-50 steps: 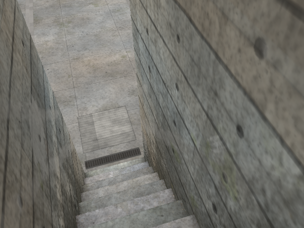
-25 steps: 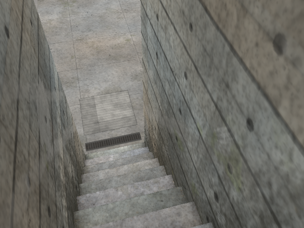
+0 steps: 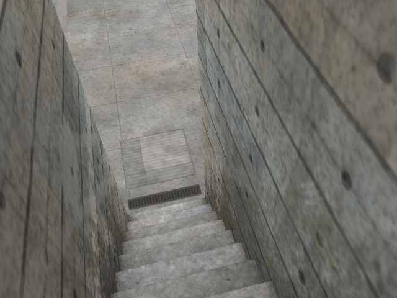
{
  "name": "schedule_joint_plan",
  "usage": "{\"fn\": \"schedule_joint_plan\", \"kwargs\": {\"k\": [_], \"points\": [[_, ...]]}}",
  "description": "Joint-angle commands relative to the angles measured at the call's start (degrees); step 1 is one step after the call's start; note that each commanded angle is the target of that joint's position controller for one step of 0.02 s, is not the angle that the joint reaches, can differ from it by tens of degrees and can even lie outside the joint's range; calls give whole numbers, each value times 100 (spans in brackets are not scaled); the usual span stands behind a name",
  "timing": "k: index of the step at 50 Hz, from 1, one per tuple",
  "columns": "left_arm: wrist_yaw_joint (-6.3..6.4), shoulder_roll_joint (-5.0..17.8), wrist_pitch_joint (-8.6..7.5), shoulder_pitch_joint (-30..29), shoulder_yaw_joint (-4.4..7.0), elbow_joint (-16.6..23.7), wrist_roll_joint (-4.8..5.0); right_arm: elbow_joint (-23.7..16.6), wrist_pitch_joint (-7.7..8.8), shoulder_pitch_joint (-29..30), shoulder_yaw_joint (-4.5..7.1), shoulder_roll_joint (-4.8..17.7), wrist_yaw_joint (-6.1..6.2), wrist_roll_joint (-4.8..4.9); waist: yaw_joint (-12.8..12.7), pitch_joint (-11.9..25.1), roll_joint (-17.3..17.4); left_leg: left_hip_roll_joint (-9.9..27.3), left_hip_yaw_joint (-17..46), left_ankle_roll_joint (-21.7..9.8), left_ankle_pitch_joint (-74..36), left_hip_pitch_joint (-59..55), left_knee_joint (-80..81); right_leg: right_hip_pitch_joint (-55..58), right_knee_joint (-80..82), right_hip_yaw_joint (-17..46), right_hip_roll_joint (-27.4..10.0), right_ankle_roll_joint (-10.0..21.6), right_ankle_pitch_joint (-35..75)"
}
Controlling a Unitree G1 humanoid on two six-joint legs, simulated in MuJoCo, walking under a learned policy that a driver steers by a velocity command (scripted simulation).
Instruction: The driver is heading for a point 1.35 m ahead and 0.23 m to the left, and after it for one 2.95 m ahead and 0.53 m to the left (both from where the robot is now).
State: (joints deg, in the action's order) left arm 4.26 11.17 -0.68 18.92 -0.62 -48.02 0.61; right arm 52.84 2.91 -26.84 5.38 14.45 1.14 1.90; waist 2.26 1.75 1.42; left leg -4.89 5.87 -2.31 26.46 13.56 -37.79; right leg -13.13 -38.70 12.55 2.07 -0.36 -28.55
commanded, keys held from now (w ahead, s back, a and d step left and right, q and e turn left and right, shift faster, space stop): w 0.22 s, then no key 0.78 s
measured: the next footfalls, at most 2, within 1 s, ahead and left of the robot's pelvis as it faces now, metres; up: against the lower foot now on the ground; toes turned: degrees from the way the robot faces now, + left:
left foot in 0.32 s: +0.15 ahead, +0.17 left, -0.22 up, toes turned -3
right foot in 0.66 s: +0.38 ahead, +0.02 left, -0.44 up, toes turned +0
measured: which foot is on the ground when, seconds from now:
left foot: down 0.00-0.02, up 0.04-0.30, down 0.32-0.66, up 0.68-1.00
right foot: down 0.00-0.30, up 0.32-0.64, down 0.66-1.00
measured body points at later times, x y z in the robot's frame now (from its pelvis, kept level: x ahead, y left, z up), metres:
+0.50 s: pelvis +0.22 +0.10 -0.27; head +0.23 +0.10 +0.18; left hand +0.39 +0.30 -0.38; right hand -0.01 -0.09 -0.38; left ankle +0.11 +0.17 -0.93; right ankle +0.32 -0.06 -0.86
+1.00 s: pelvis +0.40 +0.15 -0.49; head +0.40 +0.15 -0.04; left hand +0.31 +0.36 -0.64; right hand +0.49 -0.08 -0.62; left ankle +0.49 +0.33 -1.15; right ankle +0.34 +0.02 -1.16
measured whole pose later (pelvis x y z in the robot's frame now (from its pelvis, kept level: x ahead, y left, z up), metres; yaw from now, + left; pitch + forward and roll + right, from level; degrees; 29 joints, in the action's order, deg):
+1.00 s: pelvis +0.40 +0.15 -0.49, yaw -3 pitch +1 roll -3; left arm 4.2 5.6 -2.0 33.3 -0.2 -60.0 0.1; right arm 51.3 -0.1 -11.9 1.3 8.7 1.1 1.1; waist -0.7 3.1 3.1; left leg 0.1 15.1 3.5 -5.8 37.0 -59.5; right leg -22.9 -58.5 1.6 3.7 5.9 -36.8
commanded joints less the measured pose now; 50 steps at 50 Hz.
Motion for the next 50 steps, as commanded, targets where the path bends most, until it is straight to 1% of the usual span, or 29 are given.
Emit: {"fn": "schedule_joint_plan", "kwargs": {"k": [1,6,8,9,10,11,13,15,16,17,18,20,21,22,23,25,27,29,31,33,34,35,37,39,41,43,45,47,50], "points": [[5,1068,-71,1330,346,-204,68,-493,274,499,81,474,-2,-88,-559,-547,-1202,45,57,59,-335,2499,-1002,1268,891,1949,-871,1522,1592],[-17,1263,-216,1594,579,-406,132,-559,433,857,98,600,-58,-117,-540,-674,-799,619,303,337,1072,4347,-2846,1498,419,2772,-1628,1813,2782],[176,847,-133,1773,512,-609,379,-621,404,1522,124,650,-142,-79,-689,-589,-637,824,660,572,-1626,4768,-1600,1474,-825,1823,-1162,1317,1924],[339,612,-134,1768,414,-617,382,-627,358,1382,61,566,-294,-261,-492,-544,-394,580,270,493,-3923,3456,-468,60,-1239,1073,-503,1265,1672],[406,544,-65,1074,343,-627,274,-641,275,880,-85,63,-417,-452,-89,-202,-471,278,-270,158,-6055,587,214,-2187,-1527,-126,98,883,1327],[404,908,-52,852,391,-700,56,-725,115,619,-81,-167,-402,-337,194,-14,-614,-191,-926,224,-6173,-1141,-219,-3330,-1435,-378,176,765,1236],[205,1139,-144,-680,357,-497,37,5,-203,-1767,171,411,-236,-300,1826,459,-961,143,-801,263,-5336,-2748,-1161,-3759,-3090,-274,-19,580,2652],[-132,901,-221,-2049,436,-297,67,868,-271,-4096,221,614,-165,-558,3204,-66,280,922,-844,-485,-5458,-3540,858,-4014,-7450,-493,776,-1,1370],[-130,256,-250,-1807,322,-244,-101,937,-208,-3880,92,407,-133,-403,2840,-775,1129,1354,-402,-578,-5042,-3320,1268,-4854,-9105,-337,1342,-93,-2029],[-89,-157,-312,-1145,231,-153,-188,873,-52,-3411,-113,336,-190,-247,1943,-1107,1491,1561,-181,-327,-6752,-2830,391,-5585,-10016,-59,1445,-69,-2423],[-115,-681,-378,272,86,57,87,744,109,-2818,-250,356,-155,-122,422,-1003,2473,1651,428,-520,-8631,-2516,-403,-6009,-7981,78,727,307,-1721],[-40,66,-319,884,272,-442,308,558,137,-1851,-273,230,-172,-210,-72,-687,714,2028,1465,-856,-7179,-1036,103,-5558,-7182,155,318,403,107],[-62,397,-216,654,355,-92,120,153,144,-440,-200,702,30,-307,-837,-839,-210,1802,1280,-886,-7306,869,546,-4055,-5012,4,150,180,1660],[-146,336,-164,519,304,87,-65,-26,167,756,-206,895,302,-404,-1393,-901,-13,2094,1695,-987,-7291,2360,237,-2722,-3474,-248,-460,-82,3477],[-292,371,-145,862,315,-119,-126,158,217,546,-278,686,453,-374,-1403,-812,-340,1966,2157,-637,-6370,3370,-348,-1662,-4111,-634,-270,-285,4444],[-476,494,-111,103,362,150,11,620,313,-676,-371,396,603,248,-713,-910,-70,1441,1650,-252,-4410,1731,-1130,-3128,-2932,-343,-263,-157,5049],[-609,406,-148,-788,245,410,-201,856,259,-1126,-483,-203,710,508,-226,-948,-234,618,543,-154,-2610,1810,-1690,-2117,-523,-752,-113,-150,6627],[-745,-72,-117,-1161,150,704,-132,1052,53,-1062,-436,-189,583,326,116,-822,247,380,256,-179,-1910,2348,-1937,-412,411,-1135,137,-216,6684],[-613,296,24,751,375,-29,-105,957,4,-23,-350,-15,400,77,-807,-557,1040,734,756,-427,-4688,2467,-3079,444,-241,-1037,-38,-144,5644],[-489,970,-56,3680,662,-1067,-197,693,144,1082,-192,98,307,181,-2308,-335,-94,253,226,227,-5029,3030,-7236,2381,2415,-949,-908,592,6529],[-523,694,-193,3723,466,-1312,-19,628,125,759,-205,-139,347,42,-1999,-890,-1630,-1191,-522,595,2994,4624,-9714,2826,2457,-411,-1517,1275,9713],[-629,507,-261,1871,200,-1073,-154,429,60,-898,-321,-746,209,231,72,-278,-2093,-568,909,456,2633,4921,-9115,2430,512,985,-2262,2143,10518],[-675,121,-299,841,150,-787,-216,743,-123,-1194,-227,-206,275,29,424,-62,239,-180,1054,139,899,4264,-7580,887,729,391,-1927,2134,7332],[-339,515,-150,30,206,-543,-373,421,-269,-379,-301,-391,256,-191,712,-329,407,120,915,329,-1338,3337,-5533,-1307,923,356,-1847,1930,6086],[5,134,-97,701,-11,-926,-372,10,-273,519,-417,-629,186,-371,663,-141,190,294,396,475,-2880,2038,-3385,-1905,316,106,-1358,1611,6926],[-27,459,-102,737,25,-937,-316,165,-331,137,-400,-582,75,-329,728,306,-300,238,195,553,-3791,1286,-3571,-1868,-6,-35,-1120,1705,5948],[95,-151,-150,1690,-10,-1256,-18,-117,-342,1048,-306,-339,45,-152,28,-147,-756,323,990,626,-3385,3227,-3331,-499,-573,465,-1117,1724,4262],[36,-444,-206,2176,12,-1234,-39,-403,-357,1370,-378,-515,54,-39,-235,-236,-1247,520,1421,653,-2733,4002,-2915,143,-648,1166,-1271,1927,3538],[4,-52,-129,1351,180,-788,22,-436,-224,1195,-410,-355,-110,-95,-48,-584,-505,945,1058,494,-4246,2690,-219,-965,-940,916,-1003,1641,1545]]}}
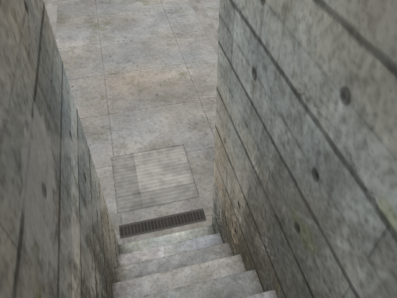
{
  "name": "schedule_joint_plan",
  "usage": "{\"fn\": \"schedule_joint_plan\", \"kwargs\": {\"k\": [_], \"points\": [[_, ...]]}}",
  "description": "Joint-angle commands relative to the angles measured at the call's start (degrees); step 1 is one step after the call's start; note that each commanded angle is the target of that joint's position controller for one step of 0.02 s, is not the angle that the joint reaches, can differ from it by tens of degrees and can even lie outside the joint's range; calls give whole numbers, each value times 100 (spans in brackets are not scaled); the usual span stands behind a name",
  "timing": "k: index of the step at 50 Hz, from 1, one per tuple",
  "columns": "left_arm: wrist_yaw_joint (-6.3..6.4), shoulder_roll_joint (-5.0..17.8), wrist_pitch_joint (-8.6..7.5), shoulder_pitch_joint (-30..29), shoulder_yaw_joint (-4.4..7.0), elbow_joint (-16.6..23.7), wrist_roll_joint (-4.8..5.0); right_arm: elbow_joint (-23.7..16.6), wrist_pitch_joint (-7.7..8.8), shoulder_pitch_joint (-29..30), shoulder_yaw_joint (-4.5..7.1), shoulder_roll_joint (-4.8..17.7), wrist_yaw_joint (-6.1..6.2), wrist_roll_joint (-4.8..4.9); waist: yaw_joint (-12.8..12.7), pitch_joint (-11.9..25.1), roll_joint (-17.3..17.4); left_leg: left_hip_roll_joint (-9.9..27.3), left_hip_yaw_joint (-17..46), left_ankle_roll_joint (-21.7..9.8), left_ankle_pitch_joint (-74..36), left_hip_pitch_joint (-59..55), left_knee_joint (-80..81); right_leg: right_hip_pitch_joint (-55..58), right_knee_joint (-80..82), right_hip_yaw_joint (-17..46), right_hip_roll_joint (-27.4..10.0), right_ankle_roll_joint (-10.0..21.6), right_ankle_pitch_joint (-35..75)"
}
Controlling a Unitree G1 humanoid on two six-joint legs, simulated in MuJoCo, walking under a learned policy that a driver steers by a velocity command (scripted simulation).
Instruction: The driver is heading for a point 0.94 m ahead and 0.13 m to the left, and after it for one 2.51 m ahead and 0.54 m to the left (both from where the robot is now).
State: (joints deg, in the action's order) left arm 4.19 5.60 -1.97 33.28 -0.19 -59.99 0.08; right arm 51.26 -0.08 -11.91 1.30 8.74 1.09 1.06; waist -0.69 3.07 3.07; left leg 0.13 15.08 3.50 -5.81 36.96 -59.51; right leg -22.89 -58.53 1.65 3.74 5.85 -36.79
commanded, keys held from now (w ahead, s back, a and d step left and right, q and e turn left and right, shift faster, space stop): w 0.88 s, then no key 0.12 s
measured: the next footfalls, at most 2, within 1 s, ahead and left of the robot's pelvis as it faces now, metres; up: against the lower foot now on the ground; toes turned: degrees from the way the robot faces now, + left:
left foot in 0.26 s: +0.17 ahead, +0.23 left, -0.22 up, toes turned -13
right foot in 0.68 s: +0.24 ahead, -0.13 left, -0.22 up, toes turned +4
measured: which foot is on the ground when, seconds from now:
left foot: up 0.00-0.24, down 0.26-0.68, up 0.70-1.00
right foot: down 0.00-0.14, up 0.16-0.66, down 0.68-1.00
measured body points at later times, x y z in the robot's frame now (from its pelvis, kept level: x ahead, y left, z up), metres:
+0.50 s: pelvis +0.12 +0.08 -0.18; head +0.13 +0.10 +0.27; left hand +0.33 +0.27 -0.29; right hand +0.01 -0.16 -0.31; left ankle +0.14 +0.24 -0.89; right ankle +0.12 -0.10 -0.64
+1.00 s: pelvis +0.32 -0.01 -0.27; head +0.33 -0.06 +0.18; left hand +0.19 +0.22 -0.38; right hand +0.51 -0.24 -0.38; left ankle +0.47 +0.13 -0.94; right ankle +0.20 -0.13 -0.89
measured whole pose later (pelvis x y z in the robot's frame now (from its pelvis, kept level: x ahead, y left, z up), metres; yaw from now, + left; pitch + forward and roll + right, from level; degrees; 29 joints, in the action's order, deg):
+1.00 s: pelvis +0.32 -0.01 -0.27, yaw +1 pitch +1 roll -2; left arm 6.6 7.4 -1.6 36.3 0.2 -56.8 1.1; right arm 40.6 -0.8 -6.2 3.4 14.3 -1.3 -2.3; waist -2.1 1.6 8.4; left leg -2.6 10.1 0.3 -29.1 39.6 -50.2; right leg -20.6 -71.6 1.3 3.5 1.3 -51.2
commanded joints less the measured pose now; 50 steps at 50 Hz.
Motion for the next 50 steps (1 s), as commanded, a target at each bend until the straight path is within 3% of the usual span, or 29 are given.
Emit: {"fn": "schedule_joint_plan", "kwargs": {"k": [1,2,4,6,8,9,10,11,12,13,14,15,17,20,24,26,28,30,31,32,33,34,35,36,37,39,42,47,50], "points": [[48,749,94,-583,216,656,144,-240,40,-324,-16,181,-174,4,213,-846,-769,600,-289,-269,-2181,-907,3167,-934,997,1589,-1058,630,1029],[62,1080,202,-474,267,695,81,-315,-33,-96,-5,120,-277,26,-100,-802,-731,482,-685,-311,-2260,-1744,3289,-1439,1042,1477,-1124,483,549],[142,994,340,-738,236,841,33,-341,-145,-947,156,255,-297,217,334,-922,-872,396,-1184,-368,-878,-2837,3718,-2048,516,1419,-940,256,-239],[-14,611,302,-554,187,828,113,261,-49,-2458,338,638,-96,121,687,-1089,-440,625,-1229,-595,-68,-3432,4622,-1730,-1398,1107,-388,-172,402],[-228,105,220,-1330,212,828,315,967,65,-4315,250,854,-137,-228,1506,-615,898,1362,-706,-860,-3814,-4771,3112,-3129,-5943,301,520,-984,-1951],[-238,-263,277,-88,124,1389,558,1001,98,-2801,224,1194,-210,11,-276,-423,2203,1775,1401,-1461,370,-3574,3597,-2915,-5613,-126,-1,-1047,-1722],[-322,-158,295,-52,115,1383,590,802,0,-2118,331,1759,-196,195,-314,-569,2225,2202,2698,-1740,3905,-2837,4274,-3201,-5417,92,-535,-1051,-1169],[-355,360,436,-851,194,1464,354,491,-82,-2105,172,1254,-174,160,267,-1116,1463,1580,2061,-1268,4059,-2411,4253,-3057,-5670,-54,-630,-1153,-1114],[-346,412,443,-1526,317,1048,111,416,-207,-2856,43,985,-225,102,1287,-784,439,601,-191,-1006,3481,-2783,3459,-2872,-7381,-581,-87,-982,-2329],[-289,136,493,-1745,215,1445,12,327,-170,-2704,-30,953,-191,26,1043,-936,558,289,-194,-905,3485,-2364,3347,-3049,-8063,-880,-89,-872,-2096],[-282,-254,546,-1263,0,2039,123,166,-155,-1378,74,1822,-14,98,-57,-1308,1704,1346,2834,-1691,5632,-836,4795,-2826,-7537,-154,-573,-828,-558],[-260,-61,508,-1627,-80,2311,112,231,-6,-1209,139,1922,98,229,-20,-1582,1817,1724,3789,-1981,5249,-359,4821,-2966,-7442,691,-787,-769,-83],[-199,194,630,-1591,4,2345,82,197,-72,-1254,-14,1530,210,310,-23,-1391,570,1362,2925,-1880,4450,-1179,4046,-3405,-6522,662,-830,-803,-580],[-249,486,554,-1875,169,2368,209,186,25,-2029,29,1323,280,122,459,-817,-30,1404,2822,-1975,2956,-2762,3044,-4427,-6032,1077,-979,-837,641],[-400,584,505,-2023,183,2727,216,-52,40,-2312,77,1390,300,216,605,-853,387,943,2396,-1901,3110,-2490,2721,-4518,-5396,687,-1024,-1113,1422],[-342,689,334,-2513,112,3029,70,3,5,-2540,73,1163,313,356,791,-1179,1296,670,1958,-1996,2697,-1980,2798,-4285,-5031,190,-869,-1258,859],[-332,567,261,-2541,23,3131,11,-23,15,-2355,187,1059,353,415,722,-1066,756,664,1619,-1883,2817,-1929,2532,-3479,-2658,296,-1123,-1332,2648],[-392,572,257,-2504,-42,3125,51,-544,-117,-1596,266,1349,341,356,518,-918,121,314,752,-1696,4649,23,3194,-419,98,-620,-491,-1394,3236],[-422,403,278,-2249,-39,3081,124,-372,-102,-1795,354,1496,221,265,407,-660,479,372,527,-1728,4407,154,3098,613,-17,-1130,-188,-1334,2125],[-481,468,253,-972,81,2735,80,-255,-48,-1302,413,1562,103,13,-428,-164,1523,419,465,-1787,3467,523,2722,1755,-1524,-1491,-32,-1273,1863],[-468,1323,197,1441,429,1947,77,-749,113,61,400,1458,15,-98,-1831,239,1407,73,-190,-1298,1676,1140,485,3207,-1579,-1408,-149,-1045,2352],[-463,1684,31,2778,647,1420,54,-898,248,848,404,1217,30,116,-2650,419,732,-512,-271,-784,2327,863,-2767,3189,1232,690,-398,-553,424],[-555,1750,-136,2564,588,1150,201,-954,468,459,249,378,70,9,-2048,-891,-779,-1236,1040,-1056,4822,2142,-4211,2609,1564,2175,-657,-464,1995],[-627,1485,-211,1806,393,1168,373,-545,647,-1724,123,-336,77,-96,-198,-882,-2029,-1186,1810,-1095,4890,2588,-4009,2645,1528,3054,-1286,-161,7121],[-727,1712,-268,1073,470,1141,151,-705,604,-2243,200,-109,154,209,594,-703,-2377,-1040,1312,-991,4478,2516,-3332,1810,3317,5515,-2340,478,4789],[-501,1352,-246,-689,370,1313,-216,-818,248,-858,435,932,400,358,665,-1670,-738,-374,833,-850,2159,2196,-2429,-394,2799,4379,-1935,577,1972],[109,890,-108,-834,193,989,-283,-713,-201,-720,281,566,111,22,881,-1340,-965,-467,313,-605,-555,1185,-1235,-1800,1633,2153,-1147,169,1594],[306,1069,-143,-545,148,900,93,-1256,-31,432,235,741,-257,-403,506,-872,-671,-313,-744,-260,-3138,-896,692,-2054,951,1025,-797,310,1805],[290,1073,-7,-292,217,743,201,-1376,-56,575,264,740,-326,-397,131,-817,-808,-252,-990,-290,-2276,-702,1313,-1045,-46,1031,-731,298,2720]]}}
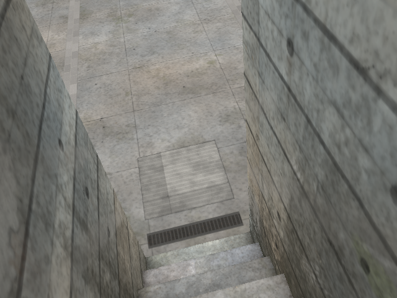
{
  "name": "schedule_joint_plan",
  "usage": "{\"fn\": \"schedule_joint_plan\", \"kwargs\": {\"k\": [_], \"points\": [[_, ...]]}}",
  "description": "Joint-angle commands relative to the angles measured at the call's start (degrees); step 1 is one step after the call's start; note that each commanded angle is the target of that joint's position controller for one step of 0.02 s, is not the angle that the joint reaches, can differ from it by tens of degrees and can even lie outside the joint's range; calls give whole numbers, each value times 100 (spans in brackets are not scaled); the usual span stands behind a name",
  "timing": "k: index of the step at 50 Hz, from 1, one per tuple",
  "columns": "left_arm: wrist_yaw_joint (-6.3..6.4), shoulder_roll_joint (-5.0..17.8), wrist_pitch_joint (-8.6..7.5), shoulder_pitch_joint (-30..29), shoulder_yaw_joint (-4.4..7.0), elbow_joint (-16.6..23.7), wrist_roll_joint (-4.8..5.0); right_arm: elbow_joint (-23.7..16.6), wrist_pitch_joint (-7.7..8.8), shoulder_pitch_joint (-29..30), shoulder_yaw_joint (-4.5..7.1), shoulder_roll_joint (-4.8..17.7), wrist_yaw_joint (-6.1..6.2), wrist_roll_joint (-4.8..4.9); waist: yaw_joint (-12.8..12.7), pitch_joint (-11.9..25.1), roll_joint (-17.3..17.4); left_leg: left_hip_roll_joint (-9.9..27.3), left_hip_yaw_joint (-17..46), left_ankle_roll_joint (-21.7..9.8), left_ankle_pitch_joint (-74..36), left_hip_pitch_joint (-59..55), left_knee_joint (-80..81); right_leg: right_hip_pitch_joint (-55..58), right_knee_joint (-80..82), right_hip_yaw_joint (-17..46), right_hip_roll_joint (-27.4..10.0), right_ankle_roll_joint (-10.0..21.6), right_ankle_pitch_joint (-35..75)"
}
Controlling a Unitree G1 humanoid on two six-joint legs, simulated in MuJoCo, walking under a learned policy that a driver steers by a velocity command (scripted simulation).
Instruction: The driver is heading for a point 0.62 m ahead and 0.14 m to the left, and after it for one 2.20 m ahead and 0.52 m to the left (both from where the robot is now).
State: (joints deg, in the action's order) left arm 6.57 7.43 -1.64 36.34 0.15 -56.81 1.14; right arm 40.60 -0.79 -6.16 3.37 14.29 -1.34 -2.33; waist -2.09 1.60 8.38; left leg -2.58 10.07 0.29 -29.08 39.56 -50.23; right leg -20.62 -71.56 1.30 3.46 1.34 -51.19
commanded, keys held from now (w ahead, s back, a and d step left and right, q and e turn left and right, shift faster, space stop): no key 0.44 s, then q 0.56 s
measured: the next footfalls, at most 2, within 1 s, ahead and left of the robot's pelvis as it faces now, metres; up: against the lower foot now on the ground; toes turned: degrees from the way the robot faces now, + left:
left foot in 0.10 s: +0.08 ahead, +0.10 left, -0.22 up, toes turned -1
right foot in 0.34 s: +0.27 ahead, -0.11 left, -0.24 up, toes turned +5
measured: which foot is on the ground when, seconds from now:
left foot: up 0.00-0.08, down 0.10-0.56, up 0.58-0.92, down 0.94-1.00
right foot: down 0.00-0.10, up 0.12-0.32, down 0.34-0.38, up 0.40-0.54, down 0.56-0.92, up 0.94-1.00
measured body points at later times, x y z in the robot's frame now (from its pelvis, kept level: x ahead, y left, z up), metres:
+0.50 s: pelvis +0.22 +0.00 -0.22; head +0.23 +0.00 +0.23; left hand +0.36 +0.21 -0.34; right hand +0.18 -0.21 -0.37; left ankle +0.04 +0.10 -0.84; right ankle +0.39 -0.11 -0.94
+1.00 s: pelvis +0.30 +0.09 -0.39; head +0.28 +0.12 +0.06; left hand +0.41 +0.41 -0.48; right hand +0.42 -0.16 -0.49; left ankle +0.25 +0.17 -1.04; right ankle +0.33 -0.09 -0.96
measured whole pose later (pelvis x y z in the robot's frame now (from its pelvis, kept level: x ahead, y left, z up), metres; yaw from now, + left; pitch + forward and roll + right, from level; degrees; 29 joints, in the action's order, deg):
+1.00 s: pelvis +0.30 +0.09 -0.39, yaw +14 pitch -2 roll +2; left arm 5.7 20.1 0.7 8.5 2.5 -39.0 2.0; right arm 39.0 1.8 -21.0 2.1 13.5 -1.6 1.5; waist 4.6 -0.6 -5.5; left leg -4.3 -2.5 -5.7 30.5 25.4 -65.6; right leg -37.4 -89.2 10.6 -2.9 -1.9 -41.8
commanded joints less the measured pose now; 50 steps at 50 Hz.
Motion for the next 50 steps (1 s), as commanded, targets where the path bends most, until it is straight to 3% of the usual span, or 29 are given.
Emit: {"fn": "schedule_joint_plan", "kwargs": {"k": [1,4,5,6,7,10,12,14,16,18,19,20,21,23,24,27,28,30,31,33,34,36,38,42,45,47,48,49,50], "points": [[-9,1062,-11,-856,230,372,53,-97,-70,-531,137,266,-97,-36,542,-432,-1738,196,-387,12,825,-903,144,-788,777,1553,-1010,946,4901],[-228,771,-29,-2388,186,460,-18,1245,-145,-3630,363,719,-36,-80,2005,41,-683,282,-1211,-373,875,-4316,1693,-2094,-2202,598,-644,484,6513],[-200,1087,34,-2805,287,475,-142,1603,-200,-4961,268,198,94,-55,2917,-398,75,465,-1299,-1046,269,-5274,3682,-3084,-5283,-136,322,-215,4955],[-227,553,32,-2490,169,828,-501,1802,-71,-4351,-112,-438,199,291,1895,-947,775,851,-552,-1302,-1395,-5430,3429,-4569,-6715,-372,519,-502,657],[-208,156,-101,-1410,61,991,-307,1546,122,-3291,-201,-80,234,235,441,-555,1778,1141,268,-1502,-4829,-5714,1431,-5105,-5705,815,275,-340,500],[-244,468,-116,-1526,65,1024,33,1416,161,-2348,37,407,337,173,-145,203,-943,1595,630,-1815,-1538,-3973,1653,-4270,-3295,660,-412,-216,2367],[-367,230,21,-2543,-145,1511,-181,988,115,-804,-33,580,691,327,-942,-123,-1915,1227,243,-1520,-213,-1176,1795,-1633,796,765,-1051,-442,5579],[-514,370,126,-2270,-18,858,-142,1207,169,-985,32,516,549,298,-664,209,-1352,858,382,-1204,-455,336,1594,1584,558,-39,-311,-575,6911],[-617,798,166,-2183,-6,908,-249,1394,171,-1494,70,204,732,630,-380,199,-568,556,325,-1127,2798,-2348,157,-842,2377,657,-697,-441,7481],[-669,820,69,-3077,-8,1151,19,1613,154,-2462,-20,-430,763,565,202,-254,-513,139,288,-786,3481,-3421,-971,-1444,4947,620,-839,-606,7996],[-723,1146,87,-3062,184,1021,-108,1536,-13,-3327,-232,-1102,738,417,600,-428,-2651,-530,-553,-471,4487,-2563,-729,-988,5692,1398,-1009,-809,8979],[-749,820,209,-3485,156,1186,-107,1731,-75,-3496,-385,-1176,714,194,691,-615,-3050,-596,-1090,-458,5866,-2237,700,-286,6491,1651,-803,-940,8016],[-776,156,192,-3608,14,1470,-192,1883,59,-3112,-185,-513,681,367,571,-729,-1604,-185,-219,-629,5392,-1620,972,831,5362,60,-194,-819,9093],[-776,517,200,-2999,17,1561,-180,1936,-3,-2776,-55,-146,660,540,812,-887,-805,-79,-203,-817,4318,-1800,-240,354,5673,129,-490,-777,8994],[-796,616,177,-2585,103,1398,-201,1993,-25,-2753,10,-83,622,424,742,-591,-588,-125,-116,-826,4435,-1295,-837,956,4821,176,-461,-803,9140],[-797,1232,198,742,483,361,-231,1721,-2,-818,62,-26,448,399,-1347,-41,-273,-613,13,-306,2753,-195,-3692,3185,4569,-603,-781,-512,8743],[-729,1319,64,1506,469,95,-286,1461,38,-345,25,-391,477,513,-1654,-330,-1056,-1372,-151,259,5801,262,-6387,3401,6091,357,-1692,134,9596],[-725,1070,92,-230,76,235,-244,1356,-57,-2372,-32,-839,448,557,245,-64,-2506,-756,493,411,8299,1572,-6951,3594,3528,1363,-2784,1343,13320],[-778,655,87,-735,-78,452,-295,1183,-199,-1929,0,-533,482,559,253,53,-1282,-447,472,439,7876,1489,-6894,2840,3753,1394,-2753,1525,11457],[-730,1710,171,-1465,137,842,-458,752,-374,-1707,48,-53,635,555,411,383,-602,-644,-54,515,6199,1112,-7834,1352,4228,1320,-2932,1877,10235],[-356,2345,270,-1896,355,734,-447,48,-513,-1198,-127,-388,672,523,584,-65,-2542,-72,458,678,5746,2131,-7561,958,4706,2182,-3737,1772,7882],[29,1518,413,-1635,26,975,-488,-558,-609,-338,-12,171,654,448,210,-415,-1101,-297,111,650,4477,1790,-7044,-45,4466,1184,-2954,1434,6618],[223,1539,446,-1825,-91,1186,-295,-907,-680,-510,-145,-279,656,383,432,-381,-1441,-107,-420,753,3453,1509,-5894,-378,4132,443,-2425,986,5572],[106,2076,324,-2172,157,1585,-223,-1049,-465,-407,-88,121,383,311,530,-210,-1873,60,-1518,618,2687,-1551,-2894,-1463,4273,-518,-1940,403,4065],[-188,2348,242,-3266,376,2080,-41,-404,-235,-2462,107,333,338,538,1628,236,-2454,-97,-2166,223,3491,-4064,-2051,-2391,3188,-995,-1942,178,2831],[-81,1298,292,-4069,126,2418,52,348,118,-4358,261,701,163,484,2381,-774,366,198,361,-1018,3195,-4502,2649,-3454,-2002,-712,-985,-119,272],[-104,480,22,-3062,-66,2635,-102,127,377,-3710,194,1195,-77,464,1032,-788,1653,1023,2341,-1531,-2049,-4713,549,-5145,-3402,1152,-75,-124,-459],[-111,1039,-13,-2862,188,2723,187,7,473,-3086,169,1217,-228,332,817,-440,422,1892,4893,-1950,-511,-4030,2046,-5453,-3422,2153,370,-312,55],[-65,1110,-33,-3137,264,2693,337,-59,438,-2630,168,1174,-242,226,596,-945,-495,2212,5187,-2100,787,-3392,2531,-5631,-3199,2245,352,-421,907]]}}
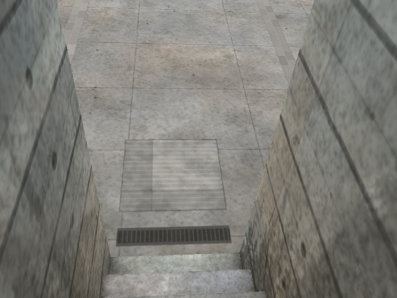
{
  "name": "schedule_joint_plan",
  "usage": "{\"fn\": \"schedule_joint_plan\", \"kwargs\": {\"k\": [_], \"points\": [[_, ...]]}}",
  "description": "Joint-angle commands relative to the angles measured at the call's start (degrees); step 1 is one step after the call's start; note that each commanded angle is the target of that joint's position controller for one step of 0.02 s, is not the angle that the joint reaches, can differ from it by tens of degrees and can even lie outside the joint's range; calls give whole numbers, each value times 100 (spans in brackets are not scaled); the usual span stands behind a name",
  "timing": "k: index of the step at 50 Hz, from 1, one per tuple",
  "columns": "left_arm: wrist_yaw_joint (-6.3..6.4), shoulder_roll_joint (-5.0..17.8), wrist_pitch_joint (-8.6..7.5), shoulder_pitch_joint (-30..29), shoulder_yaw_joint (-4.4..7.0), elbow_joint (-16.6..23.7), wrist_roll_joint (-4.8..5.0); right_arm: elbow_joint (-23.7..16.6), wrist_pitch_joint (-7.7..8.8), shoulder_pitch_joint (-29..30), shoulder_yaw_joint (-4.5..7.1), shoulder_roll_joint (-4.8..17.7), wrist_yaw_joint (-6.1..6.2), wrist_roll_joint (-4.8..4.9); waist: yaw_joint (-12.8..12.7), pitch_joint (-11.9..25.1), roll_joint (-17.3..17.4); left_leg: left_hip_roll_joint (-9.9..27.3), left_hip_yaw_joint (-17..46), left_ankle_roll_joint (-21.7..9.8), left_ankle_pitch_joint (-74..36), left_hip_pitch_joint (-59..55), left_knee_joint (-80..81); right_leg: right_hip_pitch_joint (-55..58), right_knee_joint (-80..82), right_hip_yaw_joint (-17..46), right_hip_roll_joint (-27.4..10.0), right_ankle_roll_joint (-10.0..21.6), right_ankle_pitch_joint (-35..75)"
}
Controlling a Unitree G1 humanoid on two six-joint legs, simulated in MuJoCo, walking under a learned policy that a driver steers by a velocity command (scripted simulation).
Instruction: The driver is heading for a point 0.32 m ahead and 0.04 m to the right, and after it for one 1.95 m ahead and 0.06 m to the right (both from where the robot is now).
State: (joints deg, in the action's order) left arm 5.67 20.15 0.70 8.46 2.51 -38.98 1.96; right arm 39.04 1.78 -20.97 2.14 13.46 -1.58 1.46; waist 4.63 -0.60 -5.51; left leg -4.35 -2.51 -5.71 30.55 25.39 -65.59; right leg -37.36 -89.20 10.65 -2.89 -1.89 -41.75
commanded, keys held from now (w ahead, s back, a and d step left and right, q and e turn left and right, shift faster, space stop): q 0.16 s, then e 0.20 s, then w+e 0.56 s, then w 0.08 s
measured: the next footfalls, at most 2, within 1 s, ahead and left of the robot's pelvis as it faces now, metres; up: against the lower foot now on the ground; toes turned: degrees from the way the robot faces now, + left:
right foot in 0.64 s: +0.23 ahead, -0.16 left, -0.22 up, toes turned +8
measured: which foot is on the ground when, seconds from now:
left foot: down 0.00-0.62, up 0.64-1.00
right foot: up 0.00-0.62, down 0.64-1.00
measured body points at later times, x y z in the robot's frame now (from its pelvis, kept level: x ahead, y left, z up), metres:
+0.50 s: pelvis +0.09 -0.02 -0.05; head +0.09 +0.03 +0.39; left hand +0.18 +0.25 -0.20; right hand +0.12 -0.26 -0.17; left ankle -0.03 +0.09 -0.67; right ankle +0.23 -0.21 -0.74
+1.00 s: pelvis +0.27 -0.09 -0.19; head +0.25 -0.15 +0.26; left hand +0.23 +0.14 -0.31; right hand +0.43 -0.33 -0.30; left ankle +0.45 +0.11 -0.83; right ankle +0.19 -0.16 -0.89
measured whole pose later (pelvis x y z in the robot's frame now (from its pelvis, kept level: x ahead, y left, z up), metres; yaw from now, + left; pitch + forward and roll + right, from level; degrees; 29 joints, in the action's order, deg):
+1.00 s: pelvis +0.27 -0.09 -0.19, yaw -11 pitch +0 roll +4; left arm 7.2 4.0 0.2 32.6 -0.1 -53.7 2.1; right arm 39.2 0.2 -6.1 3.8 11.3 0.4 -0.1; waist -4.5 2.2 5.2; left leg 1.4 9.5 5.7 -22.3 42.1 -57.2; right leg -16.1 -50.7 16.3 10.1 5.4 -31.8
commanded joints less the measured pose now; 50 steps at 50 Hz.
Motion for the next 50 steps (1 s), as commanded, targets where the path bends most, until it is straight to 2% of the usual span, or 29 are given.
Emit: {"fn": "schedule_joint_plan", "kwargs": {"k": [1,2,3,4,6,8,12,19,20,22,24,26,28,30,31,32,33,34,35,36,37,38,39,41,42,44,45,48,50], "points": [[80,-87,-157,-489,70,825,177,79,15,-578,227,1116,-92,-123,-267,-914,655,2300,5745,-1278,-4617,-1548,3752,-3760,-1209,1201,971,-166,755],[114,364,83,-122,231,449,5,-288,-95,381,45,763,14,-45,-714,-836,118,1674,4166,-723,-5758,-478,2933,-2389,-444,918,724,-204,2002],[71,176,248,453,245,403,-143,-496,-276,1414,37,1035,277,-189,-1355,-441,994,1626,3969,-572,-6192,581,2533,-1439,-619,432,614,-361,3057],[-91,-2,403,505,214,297,-202,-521,-436,1575,-77,951,470,-189,-1393,-203,944,1346,3547,-378,-5900,661,2273,-1150,-803,-80,520,-463,3907],[-275,-42,519,130,205,383,-68,-349,-550,1001,-249,662,698,-181,-995,199,782,771,2595,-348,-5039,372,1774,-937,-955,-564,695,-737,5085],[-229,-155,427,-475,168,751,-242,-151,-514,342,-318,383,839,-251,-581,130,1268,819,2676,-768,-4985,-74,1877,-1188,-761,-450,683,-789,4781],[-445,-294,233,-352,202,382,-199,624,-434,-969,-305,70,920,-259,-62,259,1323,1095,2419,-916,-4616,-1536,1361,-1591,466,491,736,-650,4457],[-616,-291,-5,-566,280,352,-78,870,-145,-1405,28,493,843,-182,104,-283,1649,1490,3073,-861,-3866,-1637,1187,-2333,2241,855,662,-313,3890],[-679,-331,32,-517,267,282,-137,803,-140,-1266,41,453,864,-82,5,-379,1092,1215,2841,-739,-2242,-1113,1255,-1867,3064,780,673,-241,5112],[-765,-481,125,-174,184,130,-145,658,-151,-308,-63,393,926,-31,-411,-641,977,1135,2176,-534,-356,901,1460,322,4218,14,461,-290,7053],[-736,-536,198,105,203,108,-17,655,-211,94,-136,297,789,-93,-418,-856,1051,984,2025,-639,214,1642,1644,1455,5140,-397,416,-168,5612],[-731,-116,195,811,415,-37,96,754,-201,342,-9,610,650,-203,-734,-477,1618,1259,1939,-673,-254,1169,964,1831,5717,-736,464,-29,3822],[-776,128,162,1547,524,-392,61,896,-133,537,112,775,504,-168,-1086,188,1694,1351,1379,-468,-516,534,-381,2634,6259,-1191,305,330,4387],[-730,74,54,3165,623,-1204,23,1192,65,357,114,397,422,-112,-1687,691,1695,917,186,-12,-1358,715,-2246,4318,6627,-1722,522,529,4325],[-743,-142,27,4025,555,-1505,-109,1116,101,638,137,212,453,-125,-2153,579,846,407,-149,361,26,1915,-4551,4891,6242,-1000,252,891,3833],[-755,-312,107,4195,401,-1704,-249,924,56,1155,1,-373,513,-146,-2169,10,-495,153,-375,772,2297,3211,-6630,4823,5534,-473,39,1036,4405],[-723,-393,175,3661,304,-1519,-137,378,-68,1438,-56,-411,600,-185,-1773,-394,-539,248,-452,863,2109,3964,-6738,4418,5474,76,288,958,4090],[-713,-466,238,3289,66,-1360,-81,224,-209,1213,54,-282,615,-22,-1288,-427,-754,177,-251,1106,2191,3732,-6900,3678,5703,1000,287,792,4717],[-582,513,167,2308,275,-1026,-130,-327,-197,694,-74,-614,653,354,-481,-185,-1219,380,503,1034,1286,3746,-5628,2941,7090,3851,-878,1839,2111],[-584,469,48,2174,289,-946,-87,-267,-174,1144,34,-53,748,251,-758,-633,-181,424,598,1045,1288,3599,-5783,2091,7367,4127,-987,2163,1526],[-534,542,45,1904,321,-1142,-24,7,-195,671,140,96,741,188,-340,-579,75,481,842,922,1078,3572,-5609,1887,7463,4455,-1037,2086,-479],[-442,317,-65,1890,275,-1230,-9,226,-125,388,255,432,760,304,-306,-528,62,826,1314,953,-925,3879,-3961,2178,7100,4276,-965,1976,-382],[-321,1,-102,1962,204,-1190,67,61,-65,743,277,552,687,199,-341,-632,119,903,1432,985,-1404,4152,-3191,2392,6855,4241,-984,1865,69],[28,-607,40,2136,-50,-1203,-34,-133,-220,1313,186,58,492,-164,-482,-333,503,893,1336,1295,-3046,3525,-1622,2131,6237,3135,-429,1500,1526],[123,-881,132,2142,-176,-1181,-69,-239,-286,1525,93,-242,389,-175,-536,-311,425,806,1116,1360,-3242,2757,-710,1825,6250,2738,-236,1372,2089],[66,-465,75,2356,-74,-1203,-190,-157,-263,1277,126,-180,332,-144,-505,-211,-75,496,657,1309,-3547,1949,-1698,1321,5995,2589,-163,1471,3524],[109,-630,34,2565,-79,-1253,-75,-259,-166,1479,295,228,278,-42,-686,-163,288,718,1283,1236,-4637,2691,-621,2153,5224,2454,-16,1583,2833],[166,-580,-123,3037,-19,-1424,25,-439,-78,2084,338,294,209,-21,-850,-341,265,706,1487,1150,-5014,3028,838,2931,4897,2495,26,1463,2795],[295,-943,-114,2943,-121,-1474,45,-448,-1,2054,210,-51,76,-351,-944,-386,102,550,1188,1054,-6659,1856,1998,1907,4454,1756,485,1293,2228]]}}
